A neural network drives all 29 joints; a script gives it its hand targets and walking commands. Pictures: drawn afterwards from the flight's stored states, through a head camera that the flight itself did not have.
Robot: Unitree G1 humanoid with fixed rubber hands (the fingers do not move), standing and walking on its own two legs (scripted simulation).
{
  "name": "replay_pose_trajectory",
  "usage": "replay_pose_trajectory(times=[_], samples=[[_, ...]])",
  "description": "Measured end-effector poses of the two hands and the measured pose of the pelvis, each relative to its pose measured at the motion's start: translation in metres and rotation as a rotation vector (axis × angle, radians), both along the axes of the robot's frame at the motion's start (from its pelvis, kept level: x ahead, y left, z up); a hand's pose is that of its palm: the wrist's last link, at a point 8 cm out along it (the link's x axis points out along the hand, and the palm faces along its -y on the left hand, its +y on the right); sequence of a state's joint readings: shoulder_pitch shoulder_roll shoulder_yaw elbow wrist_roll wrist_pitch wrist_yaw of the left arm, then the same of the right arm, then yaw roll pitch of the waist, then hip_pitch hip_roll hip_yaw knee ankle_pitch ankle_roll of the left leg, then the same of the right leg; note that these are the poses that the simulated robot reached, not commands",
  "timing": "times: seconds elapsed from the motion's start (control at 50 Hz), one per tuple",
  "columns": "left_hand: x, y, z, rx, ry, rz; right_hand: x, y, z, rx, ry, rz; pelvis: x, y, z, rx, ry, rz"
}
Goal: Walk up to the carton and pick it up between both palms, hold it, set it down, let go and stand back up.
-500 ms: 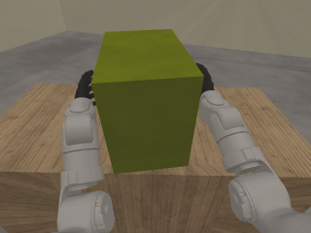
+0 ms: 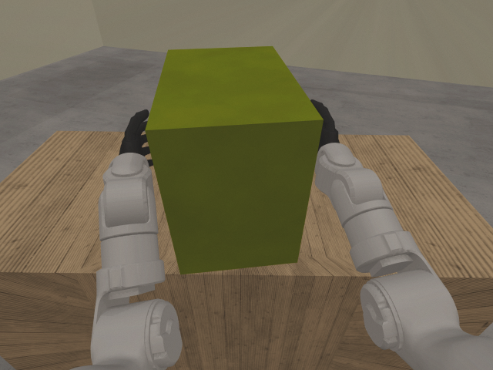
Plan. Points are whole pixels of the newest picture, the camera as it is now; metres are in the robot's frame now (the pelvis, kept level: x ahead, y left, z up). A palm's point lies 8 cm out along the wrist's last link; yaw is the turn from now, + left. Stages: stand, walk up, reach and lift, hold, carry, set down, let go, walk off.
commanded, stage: hold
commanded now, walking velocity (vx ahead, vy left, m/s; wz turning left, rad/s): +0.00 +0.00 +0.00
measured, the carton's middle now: (230, 151) +0.44 +0.01 +0.19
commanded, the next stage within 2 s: set down in 0.64 s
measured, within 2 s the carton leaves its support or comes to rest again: neither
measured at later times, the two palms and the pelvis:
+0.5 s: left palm (134, 159) +0.37 +0.16 +0.23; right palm (323, 147) +0.37 -0.14 +0.23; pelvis +0.00 +0.00 +0.00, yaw +0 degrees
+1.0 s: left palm (122, 163) +0.37 +0.18 +0.22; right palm (309, 150) +0.38 -0.12 +0.22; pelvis +0.00 +0.00 +0.00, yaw +2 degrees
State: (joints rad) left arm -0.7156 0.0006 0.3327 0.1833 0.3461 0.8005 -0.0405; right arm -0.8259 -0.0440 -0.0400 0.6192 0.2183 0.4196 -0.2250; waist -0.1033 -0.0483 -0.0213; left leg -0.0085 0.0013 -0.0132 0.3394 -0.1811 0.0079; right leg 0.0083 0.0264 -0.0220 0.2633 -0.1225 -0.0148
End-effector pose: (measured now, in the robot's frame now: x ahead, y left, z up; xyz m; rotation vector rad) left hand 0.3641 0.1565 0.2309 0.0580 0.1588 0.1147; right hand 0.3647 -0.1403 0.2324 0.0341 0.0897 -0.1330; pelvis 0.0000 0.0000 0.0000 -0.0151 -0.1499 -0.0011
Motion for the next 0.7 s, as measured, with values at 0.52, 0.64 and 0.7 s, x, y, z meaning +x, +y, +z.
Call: replay_pose_trajectory(times=[0.52,0.64,0.7], samples=[[0.0034,0.0011,-0.0009,0.001,0.001,0.004,0.0048,0.001,-0.0011,0.0,0.002,0.005,0.0044,-0.0015,0.0001,0.0,0.005,0.004],[0.0034,0.0013,-0.0013,0.0,-0.002,0.002,0.0043,0.0012,-0.0016,-0.01,-0.001,0.004,0.0056,-0.0003,0.0002,-0.001,0.001,0.002],[0.0016,0.0025,-0.0026,-0.01,-0.009,0.005,0.003,0.0024,-0.0016,-0.01,-0.008,0.005,0.0059,0.0004,0.0,-0.002,-0.004,0.003]])
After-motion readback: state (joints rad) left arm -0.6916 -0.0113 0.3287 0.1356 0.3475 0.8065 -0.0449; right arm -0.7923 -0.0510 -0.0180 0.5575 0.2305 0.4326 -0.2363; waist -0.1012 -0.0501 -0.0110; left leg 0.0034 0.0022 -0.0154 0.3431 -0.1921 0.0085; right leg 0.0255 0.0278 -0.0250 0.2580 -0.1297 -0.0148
